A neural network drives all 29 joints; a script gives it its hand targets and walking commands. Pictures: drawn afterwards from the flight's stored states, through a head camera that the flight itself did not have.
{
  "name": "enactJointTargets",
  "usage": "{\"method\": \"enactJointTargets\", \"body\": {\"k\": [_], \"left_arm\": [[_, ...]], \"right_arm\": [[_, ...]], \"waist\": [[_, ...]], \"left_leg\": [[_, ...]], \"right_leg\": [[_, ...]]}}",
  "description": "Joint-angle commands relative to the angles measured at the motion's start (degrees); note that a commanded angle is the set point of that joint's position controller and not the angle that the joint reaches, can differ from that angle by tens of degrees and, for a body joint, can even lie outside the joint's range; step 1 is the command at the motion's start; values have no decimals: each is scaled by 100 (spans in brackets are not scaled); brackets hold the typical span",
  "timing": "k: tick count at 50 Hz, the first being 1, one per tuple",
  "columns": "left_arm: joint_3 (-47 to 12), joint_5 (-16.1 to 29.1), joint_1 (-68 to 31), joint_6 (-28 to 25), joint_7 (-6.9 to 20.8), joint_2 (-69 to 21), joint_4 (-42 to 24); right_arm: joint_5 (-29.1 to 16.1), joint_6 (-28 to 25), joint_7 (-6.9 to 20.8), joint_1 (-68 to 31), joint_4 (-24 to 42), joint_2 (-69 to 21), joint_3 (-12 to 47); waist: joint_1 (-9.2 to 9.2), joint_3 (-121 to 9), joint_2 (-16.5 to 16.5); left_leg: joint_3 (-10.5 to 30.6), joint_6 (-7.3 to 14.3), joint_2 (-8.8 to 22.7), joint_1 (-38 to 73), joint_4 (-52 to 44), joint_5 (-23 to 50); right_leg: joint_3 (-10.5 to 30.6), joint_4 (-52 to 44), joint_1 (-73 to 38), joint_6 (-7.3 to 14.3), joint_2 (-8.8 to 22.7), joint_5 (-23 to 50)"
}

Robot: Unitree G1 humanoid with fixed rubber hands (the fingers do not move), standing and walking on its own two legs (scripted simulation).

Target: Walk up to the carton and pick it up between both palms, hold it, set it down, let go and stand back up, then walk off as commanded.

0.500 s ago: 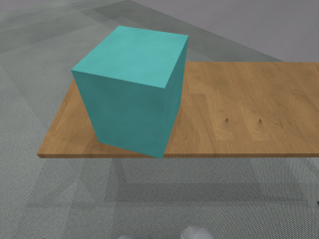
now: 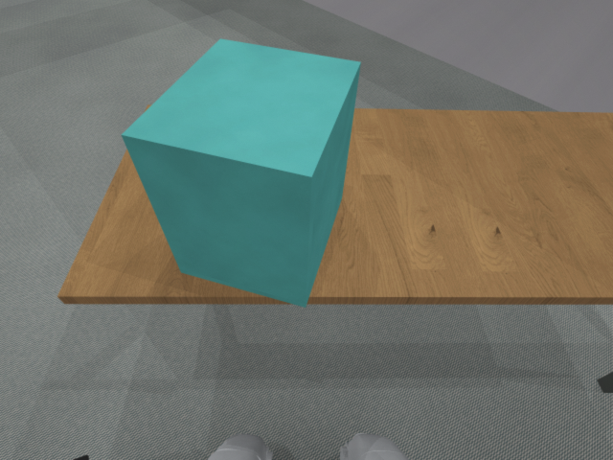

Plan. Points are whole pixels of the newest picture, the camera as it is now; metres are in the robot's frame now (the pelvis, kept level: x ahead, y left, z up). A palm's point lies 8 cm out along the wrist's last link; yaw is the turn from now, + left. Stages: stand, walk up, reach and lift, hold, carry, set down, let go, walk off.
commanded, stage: walk up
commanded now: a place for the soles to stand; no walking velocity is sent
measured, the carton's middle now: (263, 175) +0.49 +0.08 +0.07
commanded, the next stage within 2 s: none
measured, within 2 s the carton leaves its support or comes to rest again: neither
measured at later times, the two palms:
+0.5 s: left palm out of the picture +0.06 +0.33 -0.11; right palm out of the picture +0.06 -0.29 -0.10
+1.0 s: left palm out of the picture +0.02 +0.45 -0.12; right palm out of the picture +0.07 -0.20 -0.12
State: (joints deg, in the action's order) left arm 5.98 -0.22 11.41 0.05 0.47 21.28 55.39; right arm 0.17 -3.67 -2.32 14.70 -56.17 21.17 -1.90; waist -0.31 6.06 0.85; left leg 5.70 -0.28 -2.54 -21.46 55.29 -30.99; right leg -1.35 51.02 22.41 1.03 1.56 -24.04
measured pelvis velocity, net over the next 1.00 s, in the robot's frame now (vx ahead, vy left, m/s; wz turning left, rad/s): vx -0.02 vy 0.12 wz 0.11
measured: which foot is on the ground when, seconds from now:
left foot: up 0.00-0.02, down 0.04-0.70, up 0.72-0.94, down 0.96-1.00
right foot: down 0.00-0.96, up 0.98-1.00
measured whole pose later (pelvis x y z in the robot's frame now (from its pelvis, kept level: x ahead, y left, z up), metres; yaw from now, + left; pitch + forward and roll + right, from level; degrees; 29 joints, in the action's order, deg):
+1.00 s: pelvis -0.02 +0.12 -0.01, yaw +6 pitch -5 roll -3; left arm 5.6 -0.2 10.6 -1.0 -3.8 21.5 55.5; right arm 0.2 2.8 3.1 12.5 -55.6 23.3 -5.9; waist -0.3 7.3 -3.2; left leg 5.5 1.2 -2.0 -24.8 57.3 -26.9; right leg -1.1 55.1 23.0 -0.8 8.3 -27.9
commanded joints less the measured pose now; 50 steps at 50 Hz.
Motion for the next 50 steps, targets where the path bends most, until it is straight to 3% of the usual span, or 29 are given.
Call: {"method": "enactJointTargets", "body": {"k": [1, 2, 4, 5, 6, 8, 11, 13, 15, 17, 19, 21, 23, 24, 26, 27, 30, 33, 34, 35, 37, 40, 42, 43, 46, 47, 48, 49, 50], "left_arm": [[182, -118, -1004, -127, 18, 1407, -655], [108, -78, -913, -84, 25, 1316, -598], [74, -22, -916, 11, -11, 1012, -641], [164, 16, -946, 12, -57, 1248, -570], [137, 5, -941, 4, -61, 1225, -543], [179, 2, -671, -37, -6, 1237, -405], [194, -3, -375, -134, -26, 1289, -304], [208, -14, -115, -186, -35, 1341, -220], [231, -20, -189, -229, -25, 1590, -275], [202, -57, -573, -198, -7, 1611, -361], [113, -49, -883, -135, -7, 1427, -474], [128, -37, -1013, -64, 20, 1241, -479], [135, -26, -904, -30, -2, 1198, -445], [184, -47, -677, -53, 13, 1260, -298], [181, -54, -403, -134, 26, 1307, -212], [206, -55, -329, -168, 45, 1358, -199], [227, -72, -250, -256, 20, 1722, -243], [162, -108, -856, -204, 24, 1604, -447], [314, 71, -39, -268, -308, 2271, -246], [432, 58, 527, -331, -459, 2435, -216], [455, 58, 593, -423, -558, 2432, -290], [372, 7, 91, -430, -663, 2202, -354], [388, -67, -113, -411, -690, 2238, -449], [375, -121, -176, -413, -680, 2245, -454], [309, -125, -1208, -316, -562, 2099, -539], [131, -95, -1128, -229, -520, 1494, -561], [26, -12, -985, -182, -558, 1058, -636], [91, 47, -617, -113, -613, 1328, -515], [128, 38, -554, -92, -578, 1544, -400]], "right_arm": [[102, -126, -7, 866, -52, 1249, -343], [125, -156, -41, 851, -98, 1496, -420], [242, -222, -141, 268, 141, 1985, -419], [225, -240, -134, -1, 170, 2072, -377], [200, -276, -157, -177, 236, 2063, -410], [139, -278, -159, -245, 212, 1865, -304], [95, -220, -127, -608, 240, 1678, -206], [18, -223, -124, -667, 323, 1351, -159], [-10, -108, -123, -452, 182, 1369, -182], [26, -107, -80, -252, 128, 1321, -209], [109, -161, -49, -16, 20, 1300, -232], [132, -213, -33, -111, 34, 1713, -302], [191, -211, -80, -414, 168, 1987, -334], [174, -215, -87, -628, 244, 1939, -274], [164, -173, -71, -944, 176, 1738, -155], [116, -158, -58, -937, 219, 1580, -114], [49, -86, -55, -609, 110, 1444, -218], [81, -98, 8, 25, -45, 1344, -243], [460, 233, 269, -430, 614, 1865, -549], [436, 387, 346, -681, 860, 1750, -551], [410, 551, 389, -547, 1037, 1646, -515], [329, 650, 482, -488, 1066, 1523, -600], [311, 685, 576, -380, 1013, 1521, -680], [291, 657, 571, -411, 1040, 1477, -672], [240, 541, 560, 657, 388, 1519, -789], [296, 450, 481, 1004, 238, 1721, -859], [362, 410, 399, 534, 366, 2045, -867], [335, 402, 307, 168, 493, 2202, -917], [279, 436, 273, -241, 607, 2276, -851]], "waist": [[337, -321, 699], [341, -332, 190], [109, -100, -809], [79, 100, -684], [29, 92, -390], [-101, -130, -732], [-311, -230, -582], [-403, -725, -265], [-323, -876, 250], [-57, -539, 267], [157, -231, 278], [60, -182, -563], [-16, -112, -819], [-137, 91, -523], [-407, -42, -511], [-425, -184, -105], [-276, -379, 486], [181, -389, 602], [-6, 213, -280], [-231, -33, -242], [-197, -487, -117], [-13, -53, 131], [147, -67, 723], [119, -97, 968], [877, -158, 1090], [1016, -197, -646], [766, 270, -2287], [486, 39, -1396], [445, 110, -1336]], "left_leg": [[-346, 320, 154, 787, -1831, 1077], [324, 400, 276, 950, -2352, 1226], [3636, 1168, 1781, 329, -3561, 1008], [4098, 1537, 2019, 58, -3538, 1127], [3778, 1561, 1914, 147, -3302, 1668], [3092, 1315, 1553, 388, -2881, 2552], [2224, 894, 1170, -509, -2293, 3590], [977, 425, 547, -674, -1403, 3166], [35, 235, 93, -453, -403, 1611], [-261, 248, 112, -92, -672, 491], [287, 475, 262, 371, -1795, 1139], [1923, 860, 1020, 60, -2861, 929], [3260, 1394, 1604, -396, -3284, 773], [3420, 1471, 1725, -714, -3258, 669], [2474, 959, 1209, -1145, -2764, 1212], [1586, 648, 758, -1265, -2306, 1414], [-147, 149, 8, -826, -473, 434], [-199, 277, 212, 302, -1052, 243], [-6, 258, 441, -1121, -313, 1444], [-15, 222, 281, -1689, 553, 980], [369, 152, 345, -1973, 1577, -368], [467, 126, 316, -1611, 1942, -462], [229, 163, 536, -1188, 1305, -301], [187, 210, 457, -1198, 1021, -460], [-279, 349, 424, 805, -1657, 691], [706, 365, 478, 952, -2834, 481], [2603, 461, 1174, 443, -3643, 1266], [3408, 665, 1415, 128, -3892, 508], [3712, 611, 1572, -335, -4240, -425]], "right_leg": [[1199, -1960, 418, 600, 1085, -292], [992, -1310, 615, 401, 765, -250], [355, 100, 930, 50, -113, -891], [602, 436, 846, 80, -80, -1431], [670, 314, 818, 164, 46, -1344], [536, -206, 437, 157, 70, -866], [591, -1199, -851, 192, 224, 1148], [1099, -1731, -1634, 533, 698, 1906], [2157, -2359, -1278, 1150, 1592, 1235], [2050, -2494, -426, 1140, 1672, 305], [1440, -1920, 321, 717, 1161, 27], [473, -912, 322, 166, 293, -378], [354, -172, 195, 109, -68, -835], [483, -305, -144, 131, 13, -756], [657, -1259, -888, 198, 158, -258], [880, -1894, -1246, 308, 411, -245], [2624, -3066, -915, 1095, 1760, -413], [2065, -2639, 112, 1001, 1645, -343], [2320, -2218, -632, 1046, 2055, 1085], [2627, -2279, -1210, 1403, 2473, 2104], [2996, -2139, -1669, 1753, 2880, 3152], [2346, -2146, -583, 1777, 2724, 2775], [1754, -2063, -173, 1421, 2320, 2227], [1826, -1981, -157, 1521, 2433, 2264], [513, -960, 984, 680, 1540, 1518], [-273, 965, 1466, 276, 533, 445], [-162, 1888, 2250, 93, -338, -1522], [557, 2137, 1988, 165, -326, -1469], [762, 2252, 1841, 250, -205, -1231]]}}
